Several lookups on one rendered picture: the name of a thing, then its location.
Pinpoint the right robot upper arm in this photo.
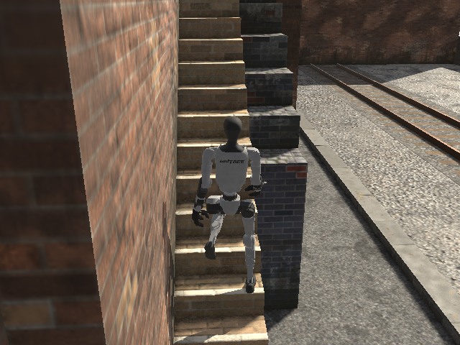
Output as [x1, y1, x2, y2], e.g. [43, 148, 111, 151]
[247, 147, 261, 185]

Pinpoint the robot right forearm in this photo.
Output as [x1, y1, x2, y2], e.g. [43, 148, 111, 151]
[253, 176, 262, 192]

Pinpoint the robot left hand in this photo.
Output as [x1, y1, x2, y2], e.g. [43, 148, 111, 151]
[192, 209, 209, 227]

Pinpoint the robot left forearm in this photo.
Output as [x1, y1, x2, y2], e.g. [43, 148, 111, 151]
[193, 178, 208, 212]

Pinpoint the robot right hand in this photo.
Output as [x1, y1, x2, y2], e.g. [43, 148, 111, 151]
[245, 185, 261, 196]

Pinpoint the robot right foot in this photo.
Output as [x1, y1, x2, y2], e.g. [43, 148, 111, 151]
[246, 275, 257, 293]

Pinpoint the right robot thigh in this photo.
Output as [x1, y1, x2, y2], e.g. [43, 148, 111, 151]
[240, 199, 255, 247]

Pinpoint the left robot upper arm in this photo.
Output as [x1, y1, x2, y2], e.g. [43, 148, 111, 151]
[201, 147, 217, 188]

